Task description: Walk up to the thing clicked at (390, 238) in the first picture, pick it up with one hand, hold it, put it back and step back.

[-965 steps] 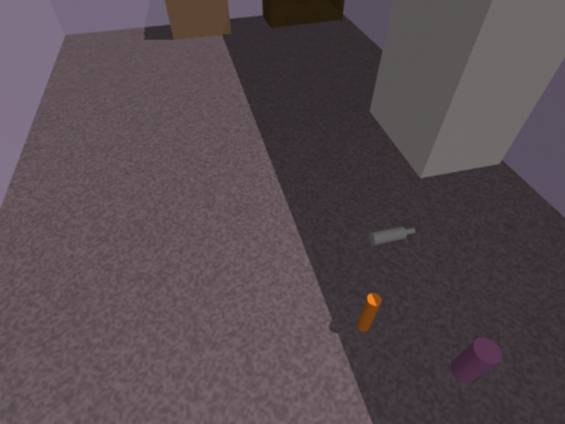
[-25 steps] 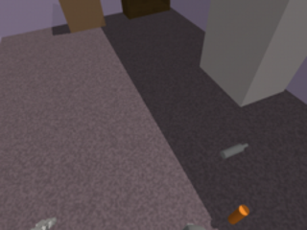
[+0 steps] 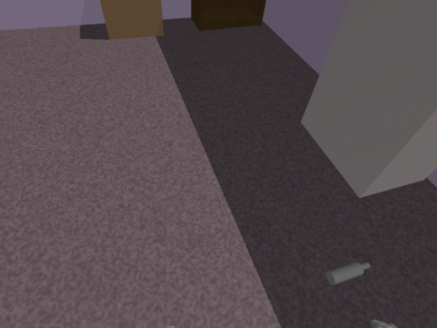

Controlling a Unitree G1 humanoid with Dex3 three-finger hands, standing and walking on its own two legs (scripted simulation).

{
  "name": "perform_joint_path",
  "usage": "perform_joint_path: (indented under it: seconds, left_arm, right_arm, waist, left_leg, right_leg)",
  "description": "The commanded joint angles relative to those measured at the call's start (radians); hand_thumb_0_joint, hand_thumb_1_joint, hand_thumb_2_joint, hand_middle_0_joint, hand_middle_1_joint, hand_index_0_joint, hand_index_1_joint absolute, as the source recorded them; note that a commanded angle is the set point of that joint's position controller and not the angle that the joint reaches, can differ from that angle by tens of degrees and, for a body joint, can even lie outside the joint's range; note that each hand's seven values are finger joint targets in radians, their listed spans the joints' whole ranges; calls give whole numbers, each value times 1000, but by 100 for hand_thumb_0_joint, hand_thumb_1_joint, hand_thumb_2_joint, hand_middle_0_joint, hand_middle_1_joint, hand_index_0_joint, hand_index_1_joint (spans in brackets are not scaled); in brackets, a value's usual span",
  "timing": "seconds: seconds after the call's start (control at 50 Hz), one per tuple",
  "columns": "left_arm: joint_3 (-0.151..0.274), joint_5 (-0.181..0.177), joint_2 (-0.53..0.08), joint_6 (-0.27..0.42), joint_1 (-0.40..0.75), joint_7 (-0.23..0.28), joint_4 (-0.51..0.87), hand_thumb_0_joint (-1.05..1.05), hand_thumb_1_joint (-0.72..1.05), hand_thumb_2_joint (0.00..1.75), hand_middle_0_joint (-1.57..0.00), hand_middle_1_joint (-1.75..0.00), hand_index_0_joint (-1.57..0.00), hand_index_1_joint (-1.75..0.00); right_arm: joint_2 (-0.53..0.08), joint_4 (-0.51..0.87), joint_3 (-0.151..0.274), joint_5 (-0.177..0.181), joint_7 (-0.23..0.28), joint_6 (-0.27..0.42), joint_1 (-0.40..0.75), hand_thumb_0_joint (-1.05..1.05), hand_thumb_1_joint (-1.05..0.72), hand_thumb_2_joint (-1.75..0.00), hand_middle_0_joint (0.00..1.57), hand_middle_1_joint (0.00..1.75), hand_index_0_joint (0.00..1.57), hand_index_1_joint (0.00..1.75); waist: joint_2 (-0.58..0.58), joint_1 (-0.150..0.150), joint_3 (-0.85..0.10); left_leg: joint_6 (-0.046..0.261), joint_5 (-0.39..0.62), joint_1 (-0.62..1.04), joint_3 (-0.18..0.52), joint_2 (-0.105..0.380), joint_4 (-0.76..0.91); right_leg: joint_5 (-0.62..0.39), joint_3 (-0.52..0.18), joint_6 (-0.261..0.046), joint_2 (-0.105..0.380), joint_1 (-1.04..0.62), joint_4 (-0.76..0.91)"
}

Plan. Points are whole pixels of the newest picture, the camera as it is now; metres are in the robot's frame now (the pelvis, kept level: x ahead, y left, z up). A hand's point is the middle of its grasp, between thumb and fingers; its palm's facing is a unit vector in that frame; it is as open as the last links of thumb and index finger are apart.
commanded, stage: walk up
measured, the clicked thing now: (349, 271) +0.48 -0.64 -0.73
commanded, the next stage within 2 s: none
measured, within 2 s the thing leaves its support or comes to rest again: neither
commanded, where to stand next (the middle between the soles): +0.56 -0.03 m, yaw +1 degrees
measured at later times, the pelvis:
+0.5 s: pelvis +0.20 -0.03 +0.01, yaw -1 degrees
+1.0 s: pelvis +0.38 +0.05 +0.01, yaw -27 degrees
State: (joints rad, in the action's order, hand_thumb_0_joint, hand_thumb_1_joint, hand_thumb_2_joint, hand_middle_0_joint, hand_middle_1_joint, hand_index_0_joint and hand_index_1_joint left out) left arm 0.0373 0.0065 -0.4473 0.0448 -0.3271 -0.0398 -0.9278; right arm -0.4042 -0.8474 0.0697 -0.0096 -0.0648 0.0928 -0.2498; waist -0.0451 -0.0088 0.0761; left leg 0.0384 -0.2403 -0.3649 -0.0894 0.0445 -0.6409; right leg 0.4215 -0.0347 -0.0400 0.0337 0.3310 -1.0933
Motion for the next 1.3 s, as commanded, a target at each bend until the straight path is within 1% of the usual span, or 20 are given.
perform_joint_path:
  seconds: [0.0, 0.2, 0.32, 0.34, 0.36, 0.38, 0.5, 0.52, 0.56, 0.72, 0.78, 0.8, 0.82, 0.84, 0.94, 1.1, 1.18, 1.24, 1.26, 1.28]
  left_arm:
    - [57, -14, -195, 29, -56, 4, 62, 0, 90, 90, -20, -30, -20, -30]
    - [59, 7, -123, 16, 161, -38, 120, 0, 90, 90, -20, -30, -20, -30]
    - [86, 9, -163, 40, 36, -21, 73, 0, 90, 90, -20, -30, -20, -30]
    - [108, 15, -219, 51, -58, -9, 61, 0, 90, 90, -20, -30, -20, -30]
    - [127, 9, -309, 58, -115, 2, 75, 0, 90, 90, -20, -30, -20, -30]
    - [123, -4, -315, 52, -89, 5, 78, 0, 90, 90, -20, -30, -20, -30]
    - [85, -5, -204, 51, 65, 11, 136, 0, 90, 90, -20, -30, -20, -30]
    - [88, 0, -202, 51, 57, 9, 144, 0, 90, 90, -20, -30, -20, -30]
    - [94, 6, -225, 28, -61, 12, 158, 0, 90, 90, -20, -30, -20, -30]
    - [94, 20, -257, 33, -16, 32, 215, 0, 90, 90, -20, -30, -20, -30]
    - [77, 18, -243, 23, 48, 40, 241, 0, 90, 90, -20, -30, -20, -30]
    - [58, 16, -176, 17, 27, 44, 247, 0, 90, 90, -20, -30, -20, -30]
    - [35, 11, -96, 15, -37, 56, 241, 0, 90, 90, -20, -30, -20, -30]
    - [49, 9, -182, 3, -99, 72, 218, 0, 90, 90, -20, -30, -20, -30]
    - [83, -7, -230, -1, -153, 20, 118, 0, 90, 90, -20, -30, -20, -30]
    - [60, 0, -182, -16, 41, 9, 207, 0, 90, 90, -20, -30, -20, -30]
    - [55, -5, -164, -13, 70, 28, 225, 0, 90, 90, -20, -30, -20, -30]
    - [77, 1, -191, 1, -101, 50, 179, 0, 90, 90, -20, -30, -20, -30]
    - [98, -2, -239, 8, -208, 61, 162, 0, 90, 90, -20, -30, -20, -30]
    - [113, -2, -313, 13, -221, 76, 191, 0, 90, 90, -20, -30, -20, -30]
  right_arm:
    - [-265, 45, 60, 19, 36, 20, -80, 0, -90, -90, 20, 30, 20, 30]
    - [-269, 62, 62, 13, 34, 20, -126, 0, -90, -90, 20, 30, 20, 30]
    - [-230, 89, 43, 10, 42, 3, -100, 0, -90, -90, 20, 30, 20, 30]
    - [-174, 93, 19, 11, 42, 4, -149, 0, -90, -90, 20, 30, 20, 30]
    - [-139, 108, 5, 15, 38, 2, -173, 0, -90, -90, 20, 30, 20, 30]
    - [-243, 79, 31, 7, 50, -10, -122, 0, -90, -90, 20, 30, 20, 30]
    - [-209, 1, 32, 4, 25, -26, -172, 0, -90, -90, 20, 30, 20, 30]
    - [-204, 7, 33, 1, 18, -27, -155, 0, -90, -90, 20, 30, 20, 30]
    - [-205, 124, 52, -26, -7, -30, 85, 0, -90, -90, 20, 30, 20, 30]
    - [-213, 148, 61, -13, -22, -51, 99, 0, -90, -90, 20, 30, 20, 30]
    - [-225, 132, 85, -8, -10, -35, -37, 0, -90, -90, 20, 30, 20, 30]
    - [-273, 120, 107, -25, 8, -31, -141, 0, -90, -90, 20, 30, 20, 30]
    - [-329, 135, 118, -37, 23, -29, -167, 0, -90, -90, 20, 30, 20, 30]
    - [-384, 184, 124, -23, 18, -34, -56, 0, -90, -90, 20, 30, 20, 30]
    - [-250, 211, 77, -5, 8, -37, 75, 0, -90, -90, 20, 30, 20, 30]
    - [-257, 229, 85, -2, 0, -46, -33, 0, -90, -90, 20, 30, 20, 30]
    - [-241, 238, 84, -4, 5, -66, -57, 0, -90, -90, 20, 30, 20, 30]
    - [-237, 265, 84, 24, 14, -79, -10, 0, -90, -90, 20, 30, 20, 30]
    - [-207, 271, 70, 28, 17, -77, 1, 0, -90, -90, 20, 30, 20, 30]
    - [-141, 294, 50, 35, 18, -74, -15, 0, -90, -90, 20, 30, 20, 30]
  waist:
    - [190, 13, -48]
    - [160, 53, 11]
    - [33, -36, -92]
    - [-124, -74, -163]
    - [-270, -88, -210]
    - [-154, -96, -169]
    - [-119, 1, -23]
    - [-121, -5, -23]
    - [0, -41, 7]
    - [-100, -4, -26]
    - [-46, 102, -60]
    - [81, 153, -92]
    - [310, 139, -137]
    - [274, 94, -56]
    - [266, 21, -21]
    - [150, 86, 28]
    - [118, 88, -16]
    - [102, -43, -146]
    - [40, -125, -191]
    - [-208, -134, -210]
  left_leg:
    - [141, 91, 232, 284, 254, 374]
    - [149, 185, 224, 132, 209, 389]
    - [91, 233, 109, 64, 154, 49]
    - [57, 135, 1, 7, 75, -207]
    - [7, -258, -237, -7, -60, -440]
    - [10, -303, -291, 90, -25, -530]
    - [-22, -106, -130, 103, 43, -334]
    - [-30, -98, -144, 91, 40, -276]
    - [-57, -164, -204, 145, -7, -245]
    - [-84, -44, -105, 157, -14, -64]
    - [-51, 2, 347, 175, -44, 152]
    - [-17, -131, 568, 272, 29, 242]
    - [17, -390, 571, 541, 285, 345]
    - [121, -644, 364, 754, 456, 491]
    - [101, -326, 186, 279, 218, 444]
    - [66, -66, 257, 69, 241, 426]
    - [22, 417, 290, -35, 233, 255]
    - [-7, 662, 98, -104, 206, -120]
    - [-38, 487, -59, -105, 136, -363]
    - [-82, -236, -353, -92, -23, -640]
  right_leg:
    - [-102, -36, 5, 72, 252, 12]
    - [-300, 69, 22, 70, 179, 422]
    - [-247, 91, -20, -8, -249, 590]
    - [-132, -68, -58, 98, -401, 676]
    - [-17, -522, -153, 368, -543, 795]
    - [0, -618, -250, 414, -477, 810]
    - [-193, -120, -182, 212, -110, 835]
    - [-159, -107, -188, 205, -123, 842]
    - [-177, -434, -207, 210, -131, 865]
    - [-12, -415, -167, 127, -75, 804]
    - [-35, -326, -107, 52, 221, 604]
    - [21, -230, -42, -49, 406, 392]
    - [160, -93, -8, -132, 483, 101]
    - [146, -42, 9, -78, 512, -22]
    - [-96, 0, 44, 59, 277, 73]
    - [-207, 88, 56, 64, 244, 318]
    - [-227, 153, 41, 17, 111, 435]
    - [-164, 120, -57, -27, -259, 521]
    - [-157, -32, -128, 31, -441, 599]
    - [-332, -480, -267, 310, -585, 646]
